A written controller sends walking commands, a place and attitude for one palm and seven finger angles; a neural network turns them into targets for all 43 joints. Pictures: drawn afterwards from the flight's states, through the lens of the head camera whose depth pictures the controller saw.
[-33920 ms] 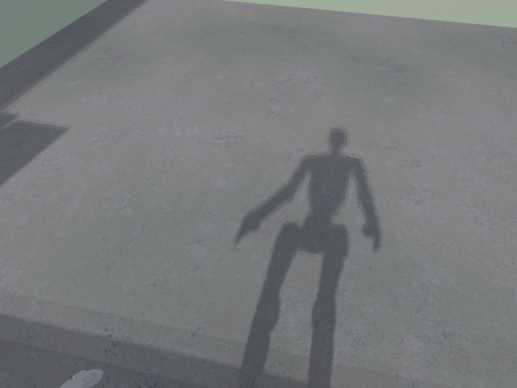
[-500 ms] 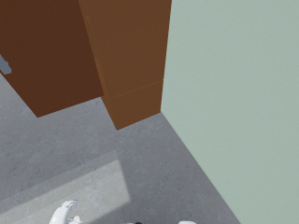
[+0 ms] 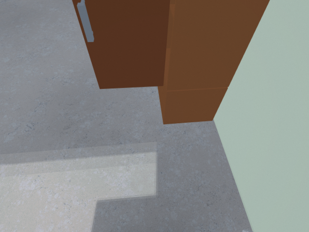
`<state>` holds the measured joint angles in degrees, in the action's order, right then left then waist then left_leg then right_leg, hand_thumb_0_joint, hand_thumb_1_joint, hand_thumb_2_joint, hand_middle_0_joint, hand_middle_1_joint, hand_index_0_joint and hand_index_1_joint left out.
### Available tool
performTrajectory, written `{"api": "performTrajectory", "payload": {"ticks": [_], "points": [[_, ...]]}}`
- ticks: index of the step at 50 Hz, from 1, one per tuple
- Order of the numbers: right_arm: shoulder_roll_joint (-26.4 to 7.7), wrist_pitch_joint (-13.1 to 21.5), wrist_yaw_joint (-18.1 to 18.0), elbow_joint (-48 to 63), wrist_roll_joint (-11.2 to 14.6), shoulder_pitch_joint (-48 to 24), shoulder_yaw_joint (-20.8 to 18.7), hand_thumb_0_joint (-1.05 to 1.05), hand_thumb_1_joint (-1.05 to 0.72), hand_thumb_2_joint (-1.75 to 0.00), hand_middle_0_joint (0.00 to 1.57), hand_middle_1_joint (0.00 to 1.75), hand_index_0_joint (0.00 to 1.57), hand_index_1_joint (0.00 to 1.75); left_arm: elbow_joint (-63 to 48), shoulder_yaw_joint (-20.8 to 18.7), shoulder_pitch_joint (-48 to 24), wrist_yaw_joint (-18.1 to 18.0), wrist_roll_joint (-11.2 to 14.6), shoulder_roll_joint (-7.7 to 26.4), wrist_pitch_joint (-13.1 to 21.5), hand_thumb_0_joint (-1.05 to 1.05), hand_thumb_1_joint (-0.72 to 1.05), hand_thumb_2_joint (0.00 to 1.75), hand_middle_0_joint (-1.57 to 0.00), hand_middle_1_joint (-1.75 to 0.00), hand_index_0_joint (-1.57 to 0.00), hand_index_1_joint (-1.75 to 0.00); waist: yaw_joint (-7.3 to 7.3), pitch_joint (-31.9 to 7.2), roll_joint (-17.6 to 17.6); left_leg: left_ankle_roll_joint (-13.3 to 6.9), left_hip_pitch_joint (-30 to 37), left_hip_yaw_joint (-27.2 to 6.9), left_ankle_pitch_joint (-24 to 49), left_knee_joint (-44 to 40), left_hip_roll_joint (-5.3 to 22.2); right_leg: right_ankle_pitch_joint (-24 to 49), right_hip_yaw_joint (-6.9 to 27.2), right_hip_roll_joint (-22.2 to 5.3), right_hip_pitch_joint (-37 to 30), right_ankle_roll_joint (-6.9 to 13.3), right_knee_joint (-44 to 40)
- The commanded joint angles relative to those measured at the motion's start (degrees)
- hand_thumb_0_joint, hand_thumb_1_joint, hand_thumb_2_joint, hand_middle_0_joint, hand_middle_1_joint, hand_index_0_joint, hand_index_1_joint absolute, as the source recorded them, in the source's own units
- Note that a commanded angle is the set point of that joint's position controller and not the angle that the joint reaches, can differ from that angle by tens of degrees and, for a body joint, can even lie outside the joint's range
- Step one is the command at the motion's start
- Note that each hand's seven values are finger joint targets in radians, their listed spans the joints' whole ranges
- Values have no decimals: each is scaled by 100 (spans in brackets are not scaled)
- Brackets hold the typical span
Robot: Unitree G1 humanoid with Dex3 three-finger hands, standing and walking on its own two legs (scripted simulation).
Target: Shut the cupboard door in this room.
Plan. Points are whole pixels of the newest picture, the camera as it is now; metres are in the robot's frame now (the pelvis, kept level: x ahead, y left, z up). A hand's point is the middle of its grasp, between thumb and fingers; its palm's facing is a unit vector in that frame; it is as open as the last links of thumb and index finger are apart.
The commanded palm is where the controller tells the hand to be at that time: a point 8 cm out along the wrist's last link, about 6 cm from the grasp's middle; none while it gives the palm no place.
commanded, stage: turn to face it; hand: left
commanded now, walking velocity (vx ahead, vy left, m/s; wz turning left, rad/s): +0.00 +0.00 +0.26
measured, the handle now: (86, 20) +0.84 +0.36 +0.07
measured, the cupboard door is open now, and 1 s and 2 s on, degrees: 89 89 89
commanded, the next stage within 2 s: take the last steps up to it in 0.04 s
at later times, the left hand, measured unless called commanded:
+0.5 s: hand out of the picture +0.04 +0.18 -0.15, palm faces +0.17 -0.96 -0.24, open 7.3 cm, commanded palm none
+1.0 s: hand out of the picture +0.03 +0.20 -0.17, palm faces +0.28 -0.95 -0.15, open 7.3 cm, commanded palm none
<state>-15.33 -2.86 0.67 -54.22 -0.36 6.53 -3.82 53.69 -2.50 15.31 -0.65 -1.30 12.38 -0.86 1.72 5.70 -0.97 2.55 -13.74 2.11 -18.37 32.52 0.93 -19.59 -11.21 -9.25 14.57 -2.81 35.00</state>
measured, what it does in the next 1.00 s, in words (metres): walks ahead: right foot, then left foot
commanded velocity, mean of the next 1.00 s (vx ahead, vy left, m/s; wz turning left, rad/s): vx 0.26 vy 0.04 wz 0.08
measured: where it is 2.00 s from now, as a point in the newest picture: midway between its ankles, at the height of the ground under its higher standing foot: (141, 202)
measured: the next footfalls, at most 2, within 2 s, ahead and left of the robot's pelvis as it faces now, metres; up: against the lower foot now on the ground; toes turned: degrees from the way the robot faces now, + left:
right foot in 0.42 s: +0.07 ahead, -0.10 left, +0.00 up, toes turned -1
left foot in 0.94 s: +0.24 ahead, +0.19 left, +0.00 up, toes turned +18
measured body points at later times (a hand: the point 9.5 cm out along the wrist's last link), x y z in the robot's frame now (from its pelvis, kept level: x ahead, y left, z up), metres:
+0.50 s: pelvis +0.02 -0.01 +0.01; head +0.02 -0.05 +0.45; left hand +0.03 +0.23 -0.13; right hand +0.06 -0.25 -0.17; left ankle -0.02 +0.12 -0.69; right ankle +0.03 -0.10 -0.73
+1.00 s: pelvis +0.16 +0.07 -0.01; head +0.20 +0.09 +0.44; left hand +0.01 +0.25 -0.16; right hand +0.30 -0.13 -0.15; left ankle +0.20 +0.18 -0.73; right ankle +0.04 -0.08 -0.68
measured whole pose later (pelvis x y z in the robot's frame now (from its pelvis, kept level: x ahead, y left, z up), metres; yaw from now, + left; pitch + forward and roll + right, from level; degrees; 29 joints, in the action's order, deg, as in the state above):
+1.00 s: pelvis +0.16 +0.07 -0.01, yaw +9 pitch +0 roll +0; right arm -9.8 3.8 0.4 -57.8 -1.1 7.3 -2.7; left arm 67.2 -1.7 26.0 -0.6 -0.9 6.6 1.6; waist 3.1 5.0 -1.0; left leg -2.9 -21.6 9.0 -13.8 36.6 2.4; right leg -29.9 -4.7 -6.5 11.2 -0.6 55.1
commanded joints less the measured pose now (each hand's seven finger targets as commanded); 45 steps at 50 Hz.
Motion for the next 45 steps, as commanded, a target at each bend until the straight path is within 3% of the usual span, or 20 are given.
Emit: {"api": "performTrajectory", "payload": {"ticks": [1,2,5,7,12,15,17,19,20,21,22,23,24,26,27,29,37,42,43,45], "points": [[-1321,197,-79,201,-32,852,-274,0,-90,-90,20,30,20,30,-493,-102,-79,-61,48,562,5,0,90,90,-20,-30,-20,-30,-525,-1316,1605,-1343,2117,-1994,5320,-959,2297,-1776,485,181,1646,-171,1986],[-1176,207,-151,85,-48,887,-232,0,-90,-90,20,30,20,30,-380,-113,-368,-125,52,627,-86,0,90,90,-20,-30,-20,-30,-576,-1221,1811,-1386,1623,-1741,5487,-968,2040,-1659,940,166,1440,-162,2335],[-811,220,-207,231,-66,147,-118,0,-90,-90,20,30,20,30,-109,-161,-318,-33,82,656,-89,0,90,90,-20,-30,-20,-30,-241,-684,1103,-1205,1071,-1147,4429,-1049,1456,-877,943,232,1423,-180,2635],[-718,246,-195,244,-44,103,-83,0,-90,-90,20,30,20,30,17,-137,-172,-14,77,616,-98,0,90,90,-20,-30,-20,-30,-176,-651,949,-1113,944,-980,3919,-1207,1254,-582,887,307,1268,-206,2499],[-657,304,-150,137,-74,480,-101,0,-90,-90,20,30,20,30,-18,-79,-305,70,19,511,-48,0,90,90,-20,-30,-20,-30,-291,-407,984,-1248,790,-1422,1101,-1774,1230,-533,760,407,1323,-177,1845],[-645,340,-133,81,-98,608,-121,0,-90,-90,20,30,20,30,-130,-47,-429,136,5,433,47,0,90,90,-20,-30,-20,-30,-318,-238,1086,-1308,522,-1713,-78,-1948,1225,-603,679,445,1071,-85,1009],[-599,357,-133,38,-96,559,-112,0,-90,-90,20,30,20,30,-50,-20,-181,152,0,333,120,0,90,90,-20,-30,-20,-30,-201,-257,980,-1258,192,-1745,-349,-1819,1134,-457,553,591,452,-24,330],[-477,369,-136,-34,-56,534,-84,0,-90,-90,20,30,20,30,185,-40,457,153,-11,360,211,0,90,90,-20,-30,-20,-30,98,-381,653,-1003,-547,-1510,-818,-1197,782,183,476,688,-848,29,-733],[-213,399,-132,-40,-31,532,-56,0,-90,-90,20,30,20,30,313,-104,937,113,-49,551,283,0,90,90,-20,-30,-20,-30,319,-426,-38,-743,-1253,-1130,-1143,-277,340,-139,994,280,-1645,127,-1371],[185,427,-99,127,18,554,42,0,-90,-90,20,30,20,30,384,-215,1320,48,-111,1075,324,0,90,90,-20,-30,-20,-30,459,-354,-1727,-413,-2398,-280,-1479,1357,-399,-1462,2969,-1181,-2102,616,-2349],[-167,375,-44,331,-67,165,-31,0,-90,-90,20,30,20,30,326,-243,1497,6,-8,1244,303,0,90,90,-20,-30,-20,-30,594,-45,-1510,-387,-2689,-513,-1519,2293,-201,-2496,4027,-1847,-1385,1030,-3005],[-229,345,-3,281,-103,17,-71,0,-90,-90,20,30,20,30,344,-256,1292,-22,18,1156,356,0,90,90,-20,-30,-20,-30,468,312,-1464,-415,-2739,-731,-916,2896,2,-2928,4260,-1772,-750,1040,-3247],[-273,330,34,162,-108,168,-107,0,-90,-90,20,30,20,30,306,-220,967,-43,16,929,376,0,90,90,-20,-30,-20,-30,232,475,-1040,-396,-2741,-713,-471,3188,184,-2805,3794,-1714,-519,974,-3203],[-24,295,92,-182,-133,651,-96,0,-90,-90,20,30,20,30,229,-98,540,-33,22,473,452,0,90,90,-20,-30,-20,-30,-88,345,-402,-240,-2288,-503,473,3174,325,-1160,2184,-1024,-344,673,-2862],[102,281,95,-292,-130,842,-74,0,-90,-90,20,30,20,30,268,-72,615,-32,37,356,495,0,90,90,-20,-30,-20,-30,-118,213,-446,-178,-2219,-396,725,3156,311,-394,1698,-824,-491,610,-2783],[203,267,100,-367,-106,924,-73,0,-90,-90,20,30,20,30,445,-24,870,-40,39,235,543,0,90,90,-20,-30,-20,-30,-95,183,-596,-88,-2233,-274,990,3045,349,329,1259,-707,-632,587,-2772],[387,350,152,-173,-95,173,21,0,-90,-90,20,30,20,30,955,-33,1541,-78,2,206,627,0,90,90,-20,-30,-20,-30,115,256,-587,-25,-2559,166,962,1703,515,1846,882,-856,-1339,884,-2532],[502,474,168,-32,-71,-235,111,0,-90,-90,20,30,20,30,1144,-70,1671,-112,-21,290,525,0,90,90,-20,-30,-20,-30,226,167,-947,-270,-1657,528,504,531,274,2955,719,-877,-1481,871,-1996],[473,505,144,-67,-71,-63,95,0,-90,-90,20,30,20,30,1140,-84,1592,-119,-21,328,508,0,90,90,-20,-30,-20,-30,111,54,-1022,-337,-1306,578,377,322,189,3294,677,-875,-1475,854,-1724],[138,599,32,-467,-116,1282,16,0,-90,-90,20,30,20,30,1077,-100,1276,-112,15,344,493,0,90,90,-20,-30,-20,-30,-555,-654,-618,-462,704,644,837,-535,-6,3627,310,-552,-892,629,-46]]}}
